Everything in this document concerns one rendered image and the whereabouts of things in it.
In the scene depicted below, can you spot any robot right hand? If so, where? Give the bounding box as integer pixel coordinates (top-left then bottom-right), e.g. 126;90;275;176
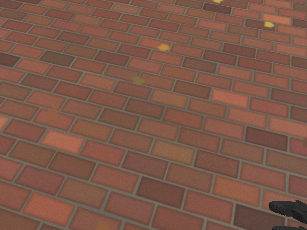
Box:
269;200;307;230

